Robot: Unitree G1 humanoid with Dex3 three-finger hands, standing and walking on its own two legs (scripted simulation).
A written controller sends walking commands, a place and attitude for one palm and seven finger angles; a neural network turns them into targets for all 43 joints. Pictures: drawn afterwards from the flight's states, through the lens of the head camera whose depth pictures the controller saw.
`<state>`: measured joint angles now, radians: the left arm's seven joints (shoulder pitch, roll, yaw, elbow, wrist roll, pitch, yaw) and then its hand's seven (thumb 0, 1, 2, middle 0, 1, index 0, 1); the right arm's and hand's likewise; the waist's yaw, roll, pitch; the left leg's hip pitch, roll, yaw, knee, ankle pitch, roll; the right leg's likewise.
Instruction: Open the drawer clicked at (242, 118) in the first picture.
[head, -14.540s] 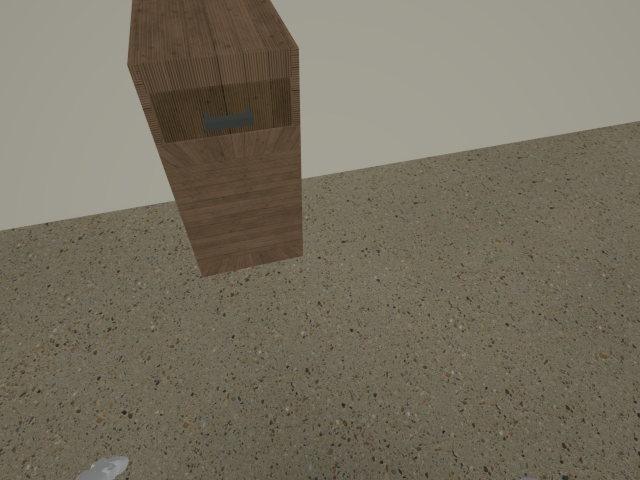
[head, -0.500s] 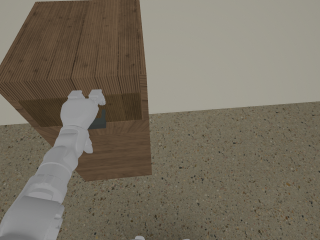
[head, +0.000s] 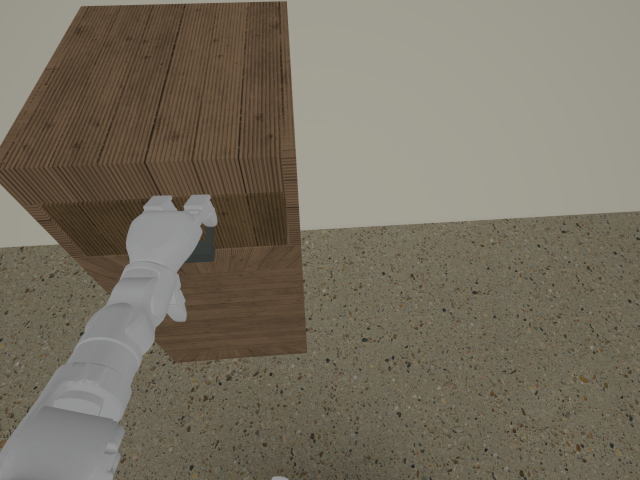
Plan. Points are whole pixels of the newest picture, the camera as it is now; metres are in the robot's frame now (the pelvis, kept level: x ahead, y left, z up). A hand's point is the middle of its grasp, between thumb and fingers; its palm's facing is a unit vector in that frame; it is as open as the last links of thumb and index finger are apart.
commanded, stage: move the hooked fingers above the handle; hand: left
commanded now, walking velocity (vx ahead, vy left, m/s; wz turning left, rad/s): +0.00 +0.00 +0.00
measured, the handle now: (174, 242) +0.47 +0.25 -0.05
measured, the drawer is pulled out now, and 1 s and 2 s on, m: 0.00 0.00 0.00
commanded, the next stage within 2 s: none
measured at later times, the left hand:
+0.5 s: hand (158, 264) +0.40 +0.24 -0.01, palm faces -0.17 -0.06 -0.98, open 13.8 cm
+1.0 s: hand (135, 254) +0.41 +0.27 +0.01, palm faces -0.14 -0.02 -0.99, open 13.7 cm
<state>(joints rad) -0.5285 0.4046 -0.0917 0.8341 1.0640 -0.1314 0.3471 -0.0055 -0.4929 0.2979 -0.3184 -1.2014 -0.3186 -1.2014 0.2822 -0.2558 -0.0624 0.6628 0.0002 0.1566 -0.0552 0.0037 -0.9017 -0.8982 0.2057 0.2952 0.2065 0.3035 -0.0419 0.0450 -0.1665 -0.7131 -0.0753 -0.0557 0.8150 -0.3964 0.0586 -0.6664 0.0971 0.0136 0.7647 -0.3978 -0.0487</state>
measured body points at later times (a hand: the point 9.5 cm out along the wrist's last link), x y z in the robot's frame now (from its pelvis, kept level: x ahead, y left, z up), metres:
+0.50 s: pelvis +0.00 +0.00 +0.01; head +0.07 +0.00 +0.45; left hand +0.40 +0.24 +0.05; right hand +0.07 -0.27 -0.12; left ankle -0.01 +0.08 -0.70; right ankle -0.03 -0.10 -0.70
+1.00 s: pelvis +0.00 +0.00 +0.01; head +0.05 +0.00 +0.46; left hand +0.41 +0.27 +0.07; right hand +0.06 -0.25 -0.12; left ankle -0.01 +0.08 -0.70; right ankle -0.03 -0.10 -0.70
